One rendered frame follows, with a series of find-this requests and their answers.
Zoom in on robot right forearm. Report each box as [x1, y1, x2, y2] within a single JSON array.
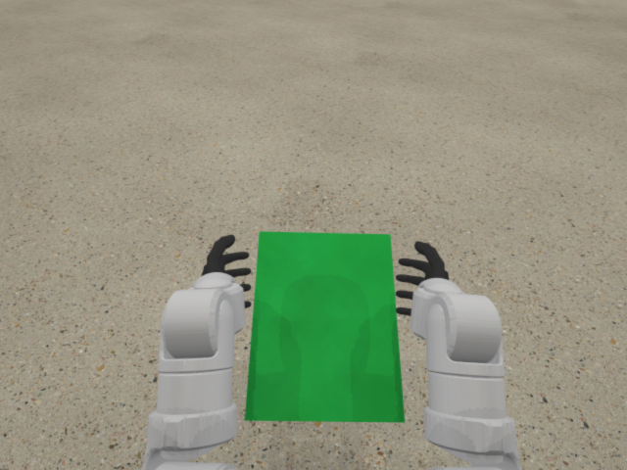
[[410, 278, 522, 470]]

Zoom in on carton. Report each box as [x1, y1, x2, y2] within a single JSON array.
[[245, 231, 405, 423]]

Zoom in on left robot hand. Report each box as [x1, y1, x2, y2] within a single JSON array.
[[201, 235, 251, 308]]

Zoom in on robot left forearm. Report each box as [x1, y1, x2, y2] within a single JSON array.
[[141, 272, 246, 470]]

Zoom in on right robot hand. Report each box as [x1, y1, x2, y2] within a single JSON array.
[[396, 241, 449, 316]]

